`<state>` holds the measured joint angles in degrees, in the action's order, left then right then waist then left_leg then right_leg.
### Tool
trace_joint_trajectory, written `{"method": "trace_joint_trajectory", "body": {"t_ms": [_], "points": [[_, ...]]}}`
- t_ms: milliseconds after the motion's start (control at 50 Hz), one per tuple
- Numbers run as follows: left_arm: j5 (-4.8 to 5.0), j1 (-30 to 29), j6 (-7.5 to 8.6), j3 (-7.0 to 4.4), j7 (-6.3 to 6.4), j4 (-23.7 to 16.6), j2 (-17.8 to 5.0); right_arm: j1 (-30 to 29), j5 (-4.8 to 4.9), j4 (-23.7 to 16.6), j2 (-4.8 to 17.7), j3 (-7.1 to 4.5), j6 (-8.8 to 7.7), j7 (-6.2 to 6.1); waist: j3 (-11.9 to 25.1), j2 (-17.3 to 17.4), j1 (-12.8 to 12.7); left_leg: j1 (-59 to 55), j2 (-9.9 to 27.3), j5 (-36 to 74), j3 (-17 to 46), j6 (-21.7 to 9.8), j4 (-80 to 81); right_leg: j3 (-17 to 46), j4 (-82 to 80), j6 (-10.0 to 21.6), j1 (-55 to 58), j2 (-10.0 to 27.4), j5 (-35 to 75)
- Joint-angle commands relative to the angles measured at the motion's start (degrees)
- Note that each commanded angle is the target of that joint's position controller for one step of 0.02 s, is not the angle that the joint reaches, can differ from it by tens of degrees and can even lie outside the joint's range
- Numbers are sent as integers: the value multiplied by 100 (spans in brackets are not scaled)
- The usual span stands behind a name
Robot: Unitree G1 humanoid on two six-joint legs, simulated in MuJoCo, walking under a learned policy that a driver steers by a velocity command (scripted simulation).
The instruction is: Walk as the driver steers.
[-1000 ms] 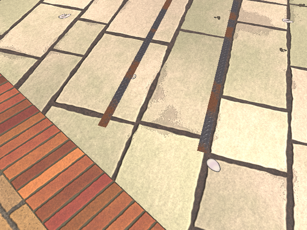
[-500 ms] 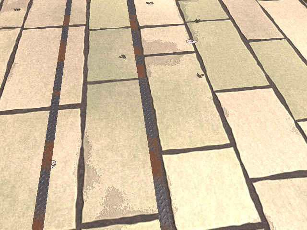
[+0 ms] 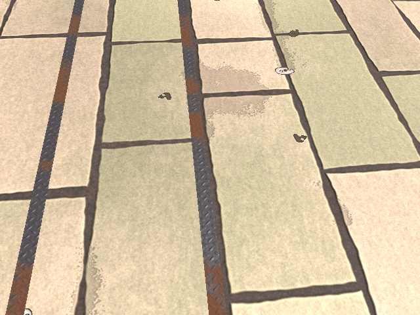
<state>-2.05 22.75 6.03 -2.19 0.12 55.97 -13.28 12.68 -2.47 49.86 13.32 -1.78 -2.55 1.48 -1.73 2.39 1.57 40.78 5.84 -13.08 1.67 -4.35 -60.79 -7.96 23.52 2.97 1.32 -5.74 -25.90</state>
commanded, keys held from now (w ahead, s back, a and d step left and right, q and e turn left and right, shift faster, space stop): w+q+shift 0.28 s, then w+shift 0.14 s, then w+e+shift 0.58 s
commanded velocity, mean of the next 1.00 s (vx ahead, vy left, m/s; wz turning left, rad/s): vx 1.00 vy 0.00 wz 0.04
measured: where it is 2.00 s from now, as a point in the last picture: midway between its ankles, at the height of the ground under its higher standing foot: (197, 38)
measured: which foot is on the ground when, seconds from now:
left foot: up 0.00-0.12, down 0.14-0.54, up 0.56-0.94, down 0.96-1.00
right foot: down 0.00-0.12, up 0.14-0.54, down 0.56-0.98, up 1.00-1.00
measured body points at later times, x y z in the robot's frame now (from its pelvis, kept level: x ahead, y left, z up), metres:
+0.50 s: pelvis +0.52 +0.09 +0.01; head +0.55 +0.10 +0.45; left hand +0.70 +0.36 -0.05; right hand +0.58 -0.20 -0.12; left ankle +0.31 +0.08 -0.72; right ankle +0.78 +0.02 -0.69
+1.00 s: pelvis +1.01 +0.21 +0.00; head +1.04 +0.22 +0.45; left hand +0.92 +0.49 -0.13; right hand +1.30 +0.03 -0.04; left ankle +1.11 +0.35 -0.72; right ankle +0.79 +0.07 -0.68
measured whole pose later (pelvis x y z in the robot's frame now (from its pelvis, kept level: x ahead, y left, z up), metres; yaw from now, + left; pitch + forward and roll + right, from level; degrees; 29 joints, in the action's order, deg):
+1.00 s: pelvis +1.01 +0.21 +0.00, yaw +0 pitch +3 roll +1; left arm 0.8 29.5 3.6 -4.8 -0.7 50.6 -17.5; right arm -3.3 -3.3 33.6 13.9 2.0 -6.1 -0.3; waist -0.6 -1.3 -7.7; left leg 29.5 1.2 -7.2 1.4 1.0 -33.8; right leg 13.4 45.3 5.8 -2.9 -6.3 -27.3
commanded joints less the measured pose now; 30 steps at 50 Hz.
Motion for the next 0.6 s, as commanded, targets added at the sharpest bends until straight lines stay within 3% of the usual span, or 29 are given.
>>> {"method": "trace_joint_trajectory", "body": {"t_ms": [20, 60, 80, 100, 120, 140, 160, 180, 200, 220, 240, 280, 300, 340, 360, 400, 440, 480, 500, 520, 540, 560, 580, 600], "points": [[189, -1020, 299, -135, -37, -579, -715, -51, 106, -431, 196, 6, -76, 192, -737, -586, 394, -1342, 19, 1305, -553, -274, 1141, 128, -1636, 511, -1858, 1692, 4880], [211, -753, 251, -180, -18, -540, -933, 137, 158, -347, 385, -77, -87, 217, -382, -512, 497, -2086, -649, 1296, -1103, -524, 1437, -297, -884, 375, -1239, 1579, 7120], [151, -746, 171, -231, 30, -595, -1145, 593, 147, -234, 576, -161, -70, 220, 76, -653, 788, -2707, -933, 1037, -1219, -611, 1470, -333, 56, 288, -995, 1629, 7979], [75, -971, 58, -280, 93, -716, -1322, 1610, 131, 14, 829, -295, -30, 208, 761, -738, 1376, -3880, -1178, 804, -1246, -725, 1427, -308, 1617, 232, -1131, 1664, 8347], [78, -1296, -18, -303, 111, -806, -1437, 2693, 124, 300, 1145, -468, 39, 136, 1247, -521, 2008, -5226, -1127, 625, -830, -1001, 1742, -349, 3810, 83, -1810, 1433, 7346], [27, -1513, -1, -181, 24, -898, -797, 2310, 290, 239, 1430, -590, 181, 48, 883, 1243, 1670, -5432, -503, -24, 633, -1283, 2565, -456, 6844, -183, -3183, 122, 888], [153, -671, 79, -25, -43, -1645, -584, 1650, 150, -125, 2000, -598, 207, 24, 2023, 2042, 535, -6627, 893, -789, 4253, -2455, 3773, 859, 7788, -286, -4790, -41, -308], [81, -995, 167, 21, -28, -1623, -830, 1497, 97, -250, 1704, -602, 218, -68, 1686, 757, 731, -6477, 1008, -1645, 5024, -2379, 4583, 1296, 7383, -181, -5258, 283, 163], [67, -1190, 203, 35, -26, -1629, -904, 1456, 98, -116, 1406, -546, 178, -163, 756, -85, 539, -5526, 908, -1414, 4522, -2066, 4609, 1353, 6724, -167, -5288, 621, 453], [-33, -1457, 175, 74, -11, -1716, -811, 1328, 130, -40, 1255, -501, 109, -210, 330, -546, 264, -4587, 618, -717, 3917, -1818, 4529, 1353, 6058, -220, -4904, 858, 507], [-170, -1388, 55, 117, -11, -1684, -726, 1082, 150, -108, 1261, -456, 33, -251, 88, -702, -23, -3870, 288, -102, 3228, -1649, 4476, 1340, 5755, -275, -4519, 973, 437], [-230, -1291, -205, 153, -34, -1745, -750, 919, 199, -177, 1191, -378, -109, -219, -227, -535, -354, -2798, -69, 671, 2591, -1634, 4623, 1220, 4866, -475, -4026, 1145, 159], [-220, -1506, -261, 179, -52, -1869, -731, 855, 229, -219, 1229, -379, -184, -193, -339, -511, -385, -2413, -241, 818, 2213, -1596, 4835, 1047, 4174, -538, -3807, 1195, 209], [-160, -2149, -245, 265, -145, -2155, -589, 767, 241, -263, 1214, -378, -275, -170, -531, -387, -255, -2018, -566, 1431, 1678, -1440, 5197, 684, 2905, -592, -3444, 1168, 1377], [-109, -2332, -212, 311, -189, -2222, -471, 808, 266, -245, 1167, -382, -312, -134, -510, -352, -146, -1980, -712, 1872, 1402, -1266, 5256, 594, 2193, -541, -3084, 1121, 2212], [1, -2615, -170, 344, -220, -2304, -342, 1118, 368, -161, 1197, -416, -392, -49, -337, -302, 189, -2301, -576, 2548, 1326, -1017, 5564, 424, 1283, -356, -2472, 946, 3582], [51, -2721, -168, 273, -187, -2335, -507, 1282, 360, -85, 1263, -434, -420, -42, -256, -244, 334, -3365, -391, 3316, 1177, -842, 5516, 351, 744, -129, -2633, 842, 3839], [43, -2595, -142, 155, -136, -2305, -742, 1365, 252, -45, 1420, -455, -432, -93, 47, -19, 273, -4375, -202, 5032, 942, -619, 4944, 193, 502, 111, -2536, 555, 3350], [50, -2191, -130, 66, -108, -2192, -914, 1355, 166, -35, 1560, -483, -412, -139, 352, 177, 41, -4752, -56, 5937, 857, -510, 4386, 172, 550, 209, -2226, 378, 2894], [102, -1358, -143, -48, -60, -1937, -1122, 1230, 33, -35, 1665, -507, -354, -188, 752, 331, -407, -4941, 34, 6692, 744, -437, 3487, 172, 698, 310, -1646, 212, 2369], [143, -91, -182, -154, 10, -1529, -1264, 887, -70, -86, 1665, -512, -264, -243, 1166, 296, -1118, -4658, -31, 6779, 454, -357, 2043, 105, 607, 412, -651, 191, 2066], [123, 1111, -249, -278, 93, -1218, -1527, 575, -131, -186, 1441, -450, -228, -277, 1570, 30, -1704, -3549, -283, 5505, 247, -287, -113, 717, 1054, 660, 656, 737, 1133], [-67, 1038, -248, -428, 56, -1135, -2095, 1343, 141, -500, 512, -218, -293, -128, 2004, -2244, -802, -946, -1424, -29, 99, 153, -2633, 4256, 412, 1759, 2231, 2181, -132], [56, 419, -305, -398, -73, -1219, -1623, 1124, 71, -550, 776, -144, -413, -138, 1887, -1862, -736, 97, -1308, -930, 394, 50, -2853, 6108, -777, 1929, 2183, 2321, -641]]}}
Next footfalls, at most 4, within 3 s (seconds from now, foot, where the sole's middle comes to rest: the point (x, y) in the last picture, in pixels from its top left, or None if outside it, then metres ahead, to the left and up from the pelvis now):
0.14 left None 0.34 0.09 -0.75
0.56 right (188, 218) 0.82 0.07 -0.75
0.96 left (118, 148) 1.15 0.36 -0.75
1.38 right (188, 88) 1.53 0.08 -0.75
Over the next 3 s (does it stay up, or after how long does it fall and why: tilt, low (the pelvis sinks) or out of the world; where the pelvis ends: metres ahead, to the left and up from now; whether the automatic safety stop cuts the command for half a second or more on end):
stays up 2.47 0.19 0.01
